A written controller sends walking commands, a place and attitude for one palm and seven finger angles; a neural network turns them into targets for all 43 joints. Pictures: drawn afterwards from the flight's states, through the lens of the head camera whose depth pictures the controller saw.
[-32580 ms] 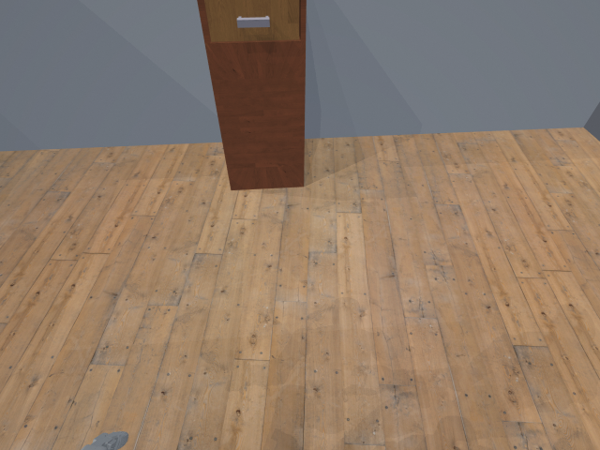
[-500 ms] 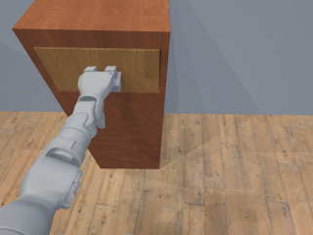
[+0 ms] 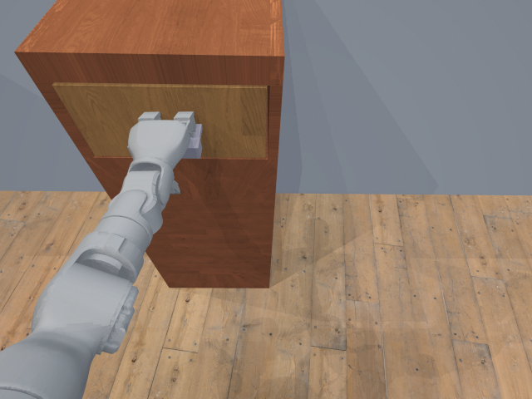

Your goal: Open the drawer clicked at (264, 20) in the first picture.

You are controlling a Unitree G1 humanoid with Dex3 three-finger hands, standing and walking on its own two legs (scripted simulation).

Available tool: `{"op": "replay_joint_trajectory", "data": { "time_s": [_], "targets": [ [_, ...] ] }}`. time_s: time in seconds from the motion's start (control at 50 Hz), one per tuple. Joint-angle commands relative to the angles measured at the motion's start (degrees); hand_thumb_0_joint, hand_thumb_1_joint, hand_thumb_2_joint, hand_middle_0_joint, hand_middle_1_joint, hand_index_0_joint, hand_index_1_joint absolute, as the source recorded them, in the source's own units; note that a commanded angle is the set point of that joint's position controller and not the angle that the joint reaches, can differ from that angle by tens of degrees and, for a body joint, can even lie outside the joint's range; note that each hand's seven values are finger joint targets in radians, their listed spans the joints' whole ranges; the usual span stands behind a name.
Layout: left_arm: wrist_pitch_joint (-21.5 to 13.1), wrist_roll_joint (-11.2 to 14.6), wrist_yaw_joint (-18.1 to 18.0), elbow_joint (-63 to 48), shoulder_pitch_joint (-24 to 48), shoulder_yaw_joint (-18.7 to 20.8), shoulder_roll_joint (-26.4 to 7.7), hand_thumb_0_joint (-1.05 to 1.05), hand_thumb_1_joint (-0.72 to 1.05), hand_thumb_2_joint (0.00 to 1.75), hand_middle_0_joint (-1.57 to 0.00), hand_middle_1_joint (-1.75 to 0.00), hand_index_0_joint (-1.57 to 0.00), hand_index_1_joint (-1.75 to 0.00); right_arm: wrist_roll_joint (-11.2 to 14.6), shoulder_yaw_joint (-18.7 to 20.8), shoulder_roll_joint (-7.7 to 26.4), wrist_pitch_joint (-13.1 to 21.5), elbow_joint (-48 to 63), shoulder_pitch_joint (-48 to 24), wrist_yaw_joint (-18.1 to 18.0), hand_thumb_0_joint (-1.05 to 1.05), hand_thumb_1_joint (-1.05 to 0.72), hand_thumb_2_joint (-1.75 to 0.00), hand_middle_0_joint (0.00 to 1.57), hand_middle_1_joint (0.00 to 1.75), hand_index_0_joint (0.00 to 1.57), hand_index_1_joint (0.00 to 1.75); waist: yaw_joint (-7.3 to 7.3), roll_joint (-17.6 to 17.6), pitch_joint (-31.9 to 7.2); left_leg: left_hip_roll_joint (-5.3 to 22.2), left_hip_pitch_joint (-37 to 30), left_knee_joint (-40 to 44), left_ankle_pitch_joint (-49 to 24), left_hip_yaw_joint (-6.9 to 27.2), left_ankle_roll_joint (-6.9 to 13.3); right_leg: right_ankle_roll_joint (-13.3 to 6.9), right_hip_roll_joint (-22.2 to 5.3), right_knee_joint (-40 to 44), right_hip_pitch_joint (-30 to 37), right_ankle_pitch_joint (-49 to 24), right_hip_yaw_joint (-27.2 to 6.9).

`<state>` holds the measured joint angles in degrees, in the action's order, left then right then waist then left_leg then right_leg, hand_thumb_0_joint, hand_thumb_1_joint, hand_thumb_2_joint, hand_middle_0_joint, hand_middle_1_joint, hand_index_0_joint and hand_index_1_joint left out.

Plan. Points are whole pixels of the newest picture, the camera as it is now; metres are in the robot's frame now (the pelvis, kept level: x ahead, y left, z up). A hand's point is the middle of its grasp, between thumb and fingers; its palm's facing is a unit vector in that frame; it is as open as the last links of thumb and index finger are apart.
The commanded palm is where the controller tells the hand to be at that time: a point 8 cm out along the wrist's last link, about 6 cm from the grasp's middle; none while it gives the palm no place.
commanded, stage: close the thumb around the handle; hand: left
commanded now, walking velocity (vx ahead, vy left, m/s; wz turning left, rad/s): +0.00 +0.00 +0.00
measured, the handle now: (168, 138) +0.53 +0.14 +0.08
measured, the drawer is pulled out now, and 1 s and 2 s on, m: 0.00 0.04 0.17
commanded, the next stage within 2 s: pull the drawer open in 0.38 s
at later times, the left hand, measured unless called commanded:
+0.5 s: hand (168, 166) +0.49 +0.14 +0.05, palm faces -0.03 -0.03 -1.00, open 5.6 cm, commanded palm +0.46 +0.14 +0.11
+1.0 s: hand (165, 184) +0.45 +0.14 +0.05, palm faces +0.00 -0.06 -1.00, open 5.7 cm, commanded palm +0.40 +0.15 +0.11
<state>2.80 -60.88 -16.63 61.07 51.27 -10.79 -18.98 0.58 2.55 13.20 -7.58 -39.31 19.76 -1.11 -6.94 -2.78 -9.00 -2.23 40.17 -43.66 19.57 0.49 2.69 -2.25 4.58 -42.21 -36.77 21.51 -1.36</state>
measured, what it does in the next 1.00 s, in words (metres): stands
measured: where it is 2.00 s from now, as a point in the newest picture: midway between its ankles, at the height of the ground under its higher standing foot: outside the picture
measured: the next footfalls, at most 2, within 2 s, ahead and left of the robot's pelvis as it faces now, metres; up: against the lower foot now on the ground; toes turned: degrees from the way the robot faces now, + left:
none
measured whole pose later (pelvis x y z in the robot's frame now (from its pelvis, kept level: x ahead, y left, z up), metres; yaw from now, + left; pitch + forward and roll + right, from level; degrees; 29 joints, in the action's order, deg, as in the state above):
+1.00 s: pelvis +0.03 +0.00 +0.01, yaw -1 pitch +13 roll +0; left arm 3.6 -59.7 -14.2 37.6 30.1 -11.7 -18.1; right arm 1.3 3.3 13.7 -10.9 -36.4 14.9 0.3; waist -2.9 -3.2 -9.6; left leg -2.0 31.6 -39.3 20.6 -0.9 2.6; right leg -2.5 4.7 -38.3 -28.8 22.1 -3.1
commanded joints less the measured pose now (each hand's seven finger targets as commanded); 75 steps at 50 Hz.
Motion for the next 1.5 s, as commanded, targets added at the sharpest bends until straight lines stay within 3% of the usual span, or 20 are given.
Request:
{"op": "replay_joint_trajectory", "data": {
  "time_s": [0.0,0.1,0.14,0.16,0.28,0.36,0.4,0.46,0.54,0.72,0.74,0.78,0.84,0.9,0.96,1.12,1.2,1.32,1.4,1.48],
  "targets": [
    [-0.04,-0.23,-1.95,-11.77,28.33,3.14,-10.35,0.00,0.45,0.71,-0.37,-1.30,-0.37,-1.30,-0.25,3.09,8.51,1.21,4.34,4.52,-0.41,0.00,-0.90,-0.90,0.20,0.30,0.20,0.30,-1.03,1.05,-21.06,0.50,-17.04,2.79,-17.99,-0.72,0.22,-0.24,-0.35,5.58,5.74,-17.34,0.45],
    [-0.56,-0.17,-1.89,-12.03,28.44,3.32,-10.49,0.00,0.73,0.83,-0.39,-1.33,-0.39,-1.33,-0.15,3.19,8.57,1.30,4.20,4.63,-0.41,0.00,-0.90,-0.90,0.20,0.30,0.20,0.30,-1.37,2.28,-20.28,0.67,-16.61,2.77,-17.47,-0.65,0.24,-0.10,-0.38,5.69,5.31,-16.98,0.46],
    [-0.86,-0.54,-2.29,-13.06,26.48,4.85,-12.17,0.00,0.84,0.88,-0.40,-1.34,-0.40,-1.34,-0.20,3.32,8.67,1.27,4.59,4.52,-0.32,0.00,-0.90,-0.90,0.20,0.30,0.20,0.30,-0.14,0.84,-22.09,0.62,-17.35,2.64,-18.45,-0.80,0.19,-0.24,-0.30,5.18,6.11,-17.80,0.25],
    [-0.57,-0.61,-2.28,-12.16,25.55,3.23,-10.17,0.00,0.90,0.90,-0.40,-1.35,-0.40,-1.35,-0.15,3.27,8.43,1.20,4.67,4.36,-0.27,0.00,-0.90,-0.90,0.20,0.30,0.20,0.30,-0.42,1.53,-21.11,0.52,-17.12,2.64,-18.46,-0.84,0.18,-0.20,-0.23,5.34,5.76,-17.71,0.49],
    [-0.76,-0.22,-2.44,-13.79,26.66,2.76,-9.47,0.00,0.90,0.90,-0.40,-1.35,-0.40,-1.35,-0.15,3.41,8.44,1.28,4.59,4.45,-0.11,0.00,-0.90,-0.90,0.20,0.30,0.20,0.30,-0.70,1.54,-20.63,0.52,-17.27,2.71,-18.65,-0.79,0.22,-0.14,-0.20,5.53,5.84,-18.23,0.48],
    [-1.27,-0.03,-2.84,-14.64,27.56,4.83,-12.02,0.00,0.90,0.90,-0.40,-1.35,-0.40,-1.35,-0.25,3.44,8.59,1.42,4.18,4.47,-0.37,0.00,-0.90,-0.90,0.20,0.30,0.20,0.30,-0.57,1.75,-22.23,0.49,-17.72,2.51,-19.69,-0.74,0.33,-0.09,-0.32,5.21,7.01,-19.58,0.20],
    [-1.27,0.14,-2.62,-14.99,28.44,3.37,-10.22,0.00,0.90,0.90,-0.40,-1.35,-0.40,-1.35,-0.35,3.53,8.57,1.41,4.01,4.45,-0.29,0.00,-0.90,-0.90,0.20,0.30,0.20,0.30,-1.12,1.43,-22.20,0.58,-18.62,2.32,-21.10,-0.61,0.24,-0.17,-0.31,5.23,6.41,-20.10,0.31],
    [-1.18,0.21,-2.77,-14.74,25.46,5.39,-12.05,0.00,0.90,0.90,-0.40,-1.35,-0.40,-1.35,-0.31,3.50,8.53,1.30,4.21,4.21,-0.18,0.00,-0.90,-0.90,0.20,0.30,0.20,0.30,0.15,1.09,-22.57,0.49,-18.79,2.34,-21.76,-0.91,0.21,-0.17,-0.20,5.12,7.38,-21.08,0.36],
    [-1.72,0.67,-2.15,-16.52,20.44,3.36,-8.28,0.00,0.90,0.90,-0.40,-1.35,-0.40,-1.35,-0.23,3.63,8.20,1.05,5.03,3.33,0.19,0.00,-0.90,-0.90,0.20,0.30,0.20,0.30,1.11,1.64,-22.97,0.72,-20.35,2.53,-24.73,-0.79,0.07,-0.28,-0.12,4.89,8.11,-22.68,0.69],
    [-1.75,1.56,-1.16,-25.34,8.89,4.10,-8.02,0.00,0.90,0.90,-0.40,-1.35,-0.40,-1.35,0.18,3.80,8.14,-0.04,7.33,0.15,1.05,0.00,-0.90,-0.90,0.20,0.30,0.20,0.30,3.76,3.21,-23.11,0.94,-21.68,3.27,-30.24,-1.30,0.29,-0.14,-0.26,5.27,12.83,-28.24,0.32],
    [-1.26,1.32,-1.16,-25.03,5.56,5.83,-9.75,0.00,0.90,0.90,-0.40,-1.35,-0.40,-1.35,0.29,3.81,8.21,-0.33,7.53,-0.35,1.04,0.00,-0.90,-0.90,0.20,0.30,0.20,0.30,4.61,3.28,-22.71,0.81,-21.45,3.24,-30.64,-1.32,0.25,-0.24,-0.18,5.19,13.52,-28.80,0.22],
    [-0.60,1.62,-1.03,-27.81,4.92,4.25,-8.13,0.00,0.90,0.90,-0.40,-1.35,-0.40,-1.35,0.41,3.66,8.06,-0.56,8.00,-1.39,1.20,0.00,-0.90,-0.90,0.20,0.30,0.20,0.30,4.25,3.40,-21.10,0.78,-21.44,3.85,-29.89,-1.43,0.30,-0.13,-0.29,5.82,13.55,-28.62,0.37],
    [0.48,1.40,-0.88,-29.00,0.88,5.95,-10.41,0.00,0.90,0.90,-0.40,-1.35,-0.40,-1.35,0.59,3.40,8.17,-1.16,8.31,-2.90,1.08,0.00,-0.90,-0.90,0.20,0.30,0.20,0.30,5.04,4.06,-19.67,0.53,-20.89,4.44,-29.14,-1.65,0.27,-0.15,-0.40,6.09,14.99,-29.63,0.00],
    [1.17,1.92,-0.33,-34.24,-0.78,3.11,-7.28,0.00,0.90,0.90,-0.40,-1.35,-0.40,-1.35,0.80,3.40,7.76,-1.52,9.40,-4.70,1.35,0.00,-0.90,-0.90,0.20,0.30,0.20,0.30,5.01,2.99,-20.45,0.58,-23.15,4.52,-31.38,-1.61,0.21,-0.20,-0.53,6.53,15.61,-30.26,-0.09],
    [2.14,1.96,0.13,-36.33,-6.28,5.44,-9.79,0.00,0.90,0.90,-0.40,-1.35,-0.40,-1.35,0.74,2.98,7.70,-1.91,9.89,-6.33,1.04,0.00,-0.90,-0.90,0.20,0.30,0.20,0.30,6.27,4.25,-20.14,0.41,-23.03,4.90,-32.40,-1.66,0.22,0.01,-0.70,6.37,17.73,-32.99,-0.42],
    [2.32,2.63,1.74,-45.13,-12.55,3.44,-7.74,0.00,0.90,0.90,-0.40,-1.35,-0.40,-1.35,1.13,2.36,7.02,-1.83,11.31,-10.80,0.97,0.00,-0.90,-0.90,0.20,0.30,0.20,0.30,6.68,3.25,-16.60,0.46,-25.07,5.93,-30.91,-1.41,0.03,0.05,-0.92,7.37,16.98,-30.54,-0.49],
    [2.06,2.26,1.73,-49.38,-15.37,3.36,-7.93,0.00,0.90,0.90,-0.40,-1.35,-0.40,-1.35,0.81,2.10,6.88,-1.58,11.68,-12.29,0.96,0.00,-0.90,-0.90,0.20,0.30,0.20,0.30,7.13,3.12,-17.56,0.28,-25.80,5.72,-31.14,-1.04,-0.13,-0.15,-1.01,7.13,17.87,-30.76,-0.83],
    [1.76,2.24,1.86,-51.92,-16.65,1.38,-6.37,0.00,0.90,0.90,-0.40,-1.35,-0.40,-1.35,0.80,1.39,6.07,-1.11,11.97,-14.73,0.63,0.00,-0.90,-0.90,0.20,0.30,0.20,0.30,7.17,3.36,-14.84,-0.30,-24.58,6.35,-25.07,-1.01,-0.12,0.00,-1.39,7.55,17.20,-28.14,-1.11],
    [1.31,2.28,1.85,-52.32,-17.55,4.46,-9.83,0.00,0.90,0.90,-0.40,-1.35,-0.40,-1.35,0.58,1.19,6.39,-0.79,11.48,-15.36,-0.03,0.00,-0.90,-0.90,0.20,0.30,0.20,0.30,7.87,5.54,-15.12,-0.55,-23.59,6.77,-22.70,-1.06,-0.08,0.10,-1.59,8.03,18.93,-27.87,-1.95],
    [0.95,2.64,2.10,-52.33,-20.53,3.87,-8.63,0.00,0.90,0.90,-0.40,-1.35,-0.40,-1.35,0.72,0.70,5.68,-0.44,11.58,-16.44,-0.22,0.00,-0.90,-0.90,0.20,0.30,0.20,0.30,8.20,5.01,-13.19,-0.79,-22.63,7.18,-20.46,-1.16,-0.19,0.40,-1.91,8.24,18.69,-27.48,-2.17]
  ]
}}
